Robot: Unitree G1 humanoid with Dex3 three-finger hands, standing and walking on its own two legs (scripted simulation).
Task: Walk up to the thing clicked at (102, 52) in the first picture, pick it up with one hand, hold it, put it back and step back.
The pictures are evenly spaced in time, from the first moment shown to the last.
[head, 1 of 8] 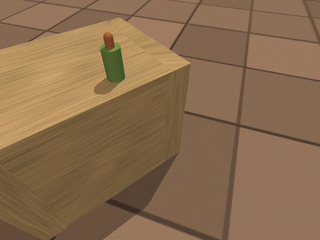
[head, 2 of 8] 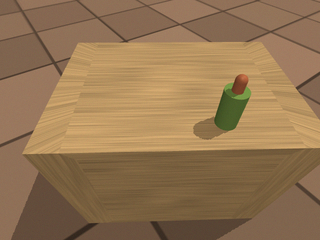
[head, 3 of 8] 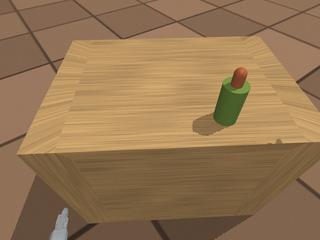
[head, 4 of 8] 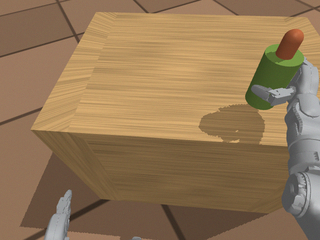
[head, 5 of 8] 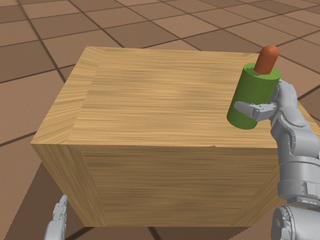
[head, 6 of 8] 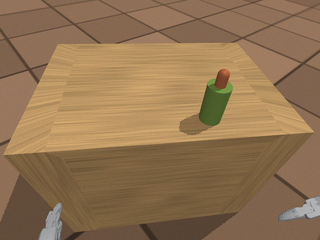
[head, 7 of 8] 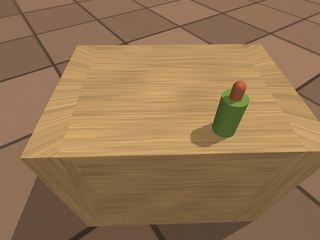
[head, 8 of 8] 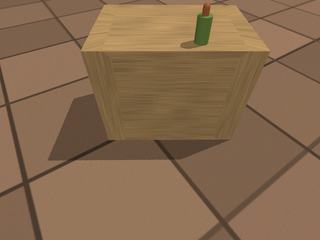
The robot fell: no
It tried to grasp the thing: yes
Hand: right
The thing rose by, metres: 0.23
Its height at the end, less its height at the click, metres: +0.00
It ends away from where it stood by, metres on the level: 0.02
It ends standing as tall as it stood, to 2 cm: yes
